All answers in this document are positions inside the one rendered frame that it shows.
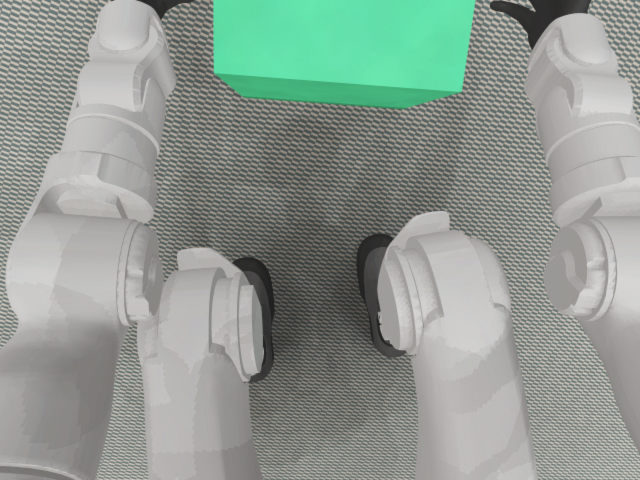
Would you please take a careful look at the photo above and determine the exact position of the carton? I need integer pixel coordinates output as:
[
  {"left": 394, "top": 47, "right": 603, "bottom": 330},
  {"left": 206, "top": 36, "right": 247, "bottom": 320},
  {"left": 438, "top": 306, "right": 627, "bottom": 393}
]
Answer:
[{"left": 213, "top": 0, "right": 475, "bottom": 109}]

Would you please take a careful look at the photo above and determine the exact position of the robot right foot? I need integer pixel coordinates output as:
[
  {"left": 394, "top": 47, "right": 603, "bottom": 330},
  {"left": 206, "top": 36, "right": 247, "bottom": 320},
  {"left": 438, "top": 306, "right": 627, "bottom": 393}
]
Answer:
[{"left": 356, "top": 234, "right": 406, "bottom": 358}]

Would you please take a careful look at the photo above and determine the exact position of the robot right upper arm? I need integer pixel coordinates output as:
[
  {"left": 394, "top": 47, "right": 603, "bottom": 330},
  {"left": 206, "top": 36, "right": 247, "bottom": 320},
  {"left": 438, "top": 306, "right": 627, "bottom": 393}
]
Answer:
[{"left": 543, "top": 216, "right": 640, "bottom": 454}]

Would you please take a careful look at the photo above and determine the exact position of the robot left hand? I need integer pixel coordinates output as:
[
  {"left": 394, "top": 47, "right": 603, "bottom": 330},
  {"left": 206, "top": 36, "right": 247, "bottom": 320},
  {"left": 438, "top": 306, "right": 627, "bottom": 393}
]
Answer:
[{"left": 111, "top": 0, "right": 194, "bottom": 20}]

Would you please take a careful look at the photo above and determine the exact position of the robot right forearm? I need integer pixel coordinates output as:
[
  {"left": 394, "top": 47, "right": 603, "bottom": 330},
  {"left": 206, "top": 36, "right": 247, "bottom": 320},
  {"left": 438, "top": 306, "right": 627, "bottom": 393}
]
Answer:
[{"left": 524, "top": 13, "right": 640, "bottom": 228}]

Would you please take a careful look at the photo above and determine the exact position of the robot left forearm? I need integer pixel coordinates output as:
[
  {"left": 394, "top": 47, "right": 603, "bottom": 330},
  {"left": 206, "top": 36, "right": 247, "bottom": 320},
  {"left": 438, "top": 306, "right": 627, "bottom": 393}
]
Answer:
[{"left": 5, "top": 0, "right": 177, "bottom": 315}]

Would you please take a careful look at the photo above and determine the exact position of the robot right hand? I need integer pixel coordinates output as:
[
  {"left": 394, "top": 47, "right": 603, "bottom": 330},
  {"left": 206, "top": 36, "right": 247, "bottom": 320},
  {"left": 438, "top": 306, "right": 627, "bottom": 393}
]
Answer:
[{"left": 490, "top": 0, "right": 591, "bottom": 50}]

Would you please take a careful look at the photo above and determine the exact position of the left robot shin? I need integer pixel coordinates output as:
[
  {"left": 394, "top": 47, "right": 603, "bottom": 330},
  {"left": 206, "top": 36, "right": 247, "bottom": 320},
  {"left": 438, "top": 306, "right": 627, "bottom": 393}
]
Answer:
[{"left": 137, "top": 248, "right": 264, "bottom": 376}]

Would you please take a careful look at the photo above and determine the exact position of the robot left upper arm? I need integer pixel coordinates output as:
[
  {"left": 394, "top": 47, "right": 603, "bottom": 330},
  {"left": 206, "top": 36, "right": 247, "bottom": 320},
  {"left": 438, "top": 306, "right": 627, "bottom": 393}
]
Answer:
[{"left": 0, "top": 212, "right": 164, "bottom": 480}]

